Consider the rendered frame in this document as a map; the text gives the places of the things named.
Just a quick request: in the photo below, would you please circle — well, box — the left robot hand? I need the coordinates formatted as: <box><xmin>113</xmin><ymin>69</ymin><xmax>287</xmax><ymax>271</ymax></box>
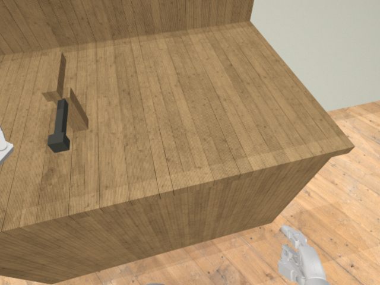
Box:
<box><xmin>0</xmin><ymin>126</ymin><xmax>14</xmax><ymax>165</ymax></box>

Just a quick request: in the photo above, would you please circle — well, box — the tap lever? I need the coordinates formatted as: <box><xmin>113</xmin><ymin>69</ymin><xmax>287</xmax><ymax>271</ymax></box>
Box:
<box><xmin>47</xmin><ymin>99</ymin><xmax>70</xmax><ymax>153</ymax></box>

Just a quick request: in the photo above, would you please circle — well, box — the counter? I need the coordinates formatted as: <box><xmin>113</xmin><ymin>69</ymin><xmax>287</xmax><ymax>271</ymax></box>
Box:
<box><xmin>0</xmin><ymin>0</ymin><xmax>355</xmax><ymax>284</ymax></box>

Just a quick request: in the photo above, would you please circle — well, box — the right robot hand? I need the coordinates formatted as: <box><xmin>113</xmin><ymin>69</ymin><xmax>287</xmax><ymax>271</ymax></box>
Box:
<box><xmin>278</xmin><ymin>224</ymin><xmax>326</xmax><ymax>285</ymax></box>

